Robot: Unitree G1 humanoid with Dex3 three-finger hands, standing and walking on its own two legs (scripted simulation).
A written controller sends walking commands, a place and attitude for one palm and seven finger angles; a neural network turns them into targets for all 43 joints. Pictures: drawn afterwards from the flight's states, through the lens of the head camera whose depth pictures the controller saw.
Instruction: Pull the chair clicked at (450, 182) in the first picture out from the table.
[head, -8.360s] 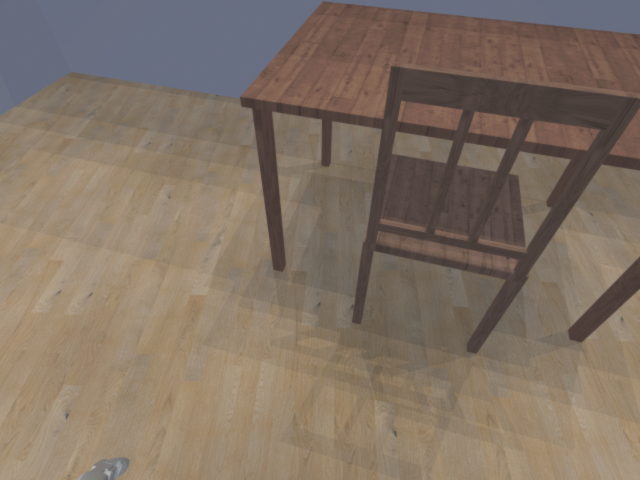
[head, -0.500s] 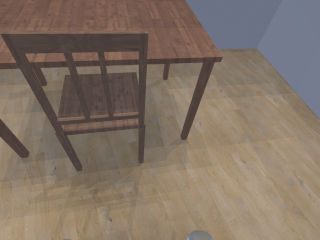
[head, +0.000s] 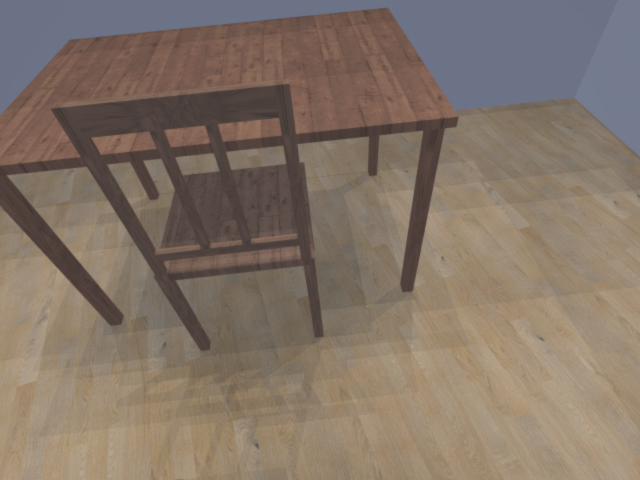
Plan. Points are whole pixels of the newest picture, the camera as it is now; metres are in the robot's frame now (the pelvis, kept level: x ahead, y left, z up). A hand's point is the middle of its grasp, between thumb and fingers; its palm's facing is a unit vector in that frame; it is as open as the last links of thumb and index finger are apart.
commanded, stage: take the last steps up to it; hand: left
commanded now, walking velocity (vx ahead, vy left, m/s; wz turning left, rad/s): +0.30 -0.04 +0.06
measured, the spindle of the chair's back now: (184, 195) +0.70 +0.32 -0.08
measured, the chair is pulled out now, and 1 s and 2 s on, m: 0.00 0.00 0.00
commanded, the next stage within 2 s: come to a stop and stand still in 0.84 s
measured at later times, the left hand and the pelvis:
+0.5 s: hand out of the picture -0.06 +0.16 -0.17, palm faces +0.20 -0.97 -0.13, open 7.4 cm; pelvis +0.09 +0.04 -0.01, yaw +2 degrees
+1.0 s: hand (231, 359) +0.35 +0.18 -0.17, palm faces +0.02 -0.97 -0.25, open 7.4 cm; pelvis +0.26 -0.01 -0.01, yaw +0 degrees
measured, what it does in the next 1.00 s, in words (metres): walks ahead: left foot, then right foot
